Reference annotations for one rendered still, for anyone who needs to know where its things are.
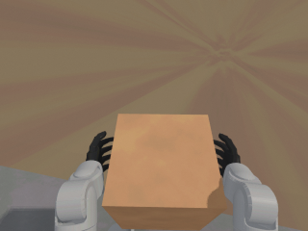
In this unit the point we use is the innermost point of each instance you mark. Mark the left robot forearm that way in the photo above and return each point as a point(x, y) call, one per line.
point(76, 199)

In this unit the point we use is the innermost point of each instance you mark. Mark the robot right hand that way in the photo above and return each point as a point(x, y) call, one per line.
point(229, 154)

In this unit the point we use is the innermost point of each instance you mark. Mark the carton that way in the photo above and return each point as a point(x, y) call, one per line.
point(163, 173)

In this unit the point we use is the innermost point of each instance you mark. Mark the right robot forearm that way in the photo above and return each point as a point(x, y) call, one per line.
point(255, 207)

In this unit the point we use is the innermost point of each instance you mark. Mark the robot left hand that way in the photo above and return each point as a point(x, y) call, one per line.
point(96, 151)

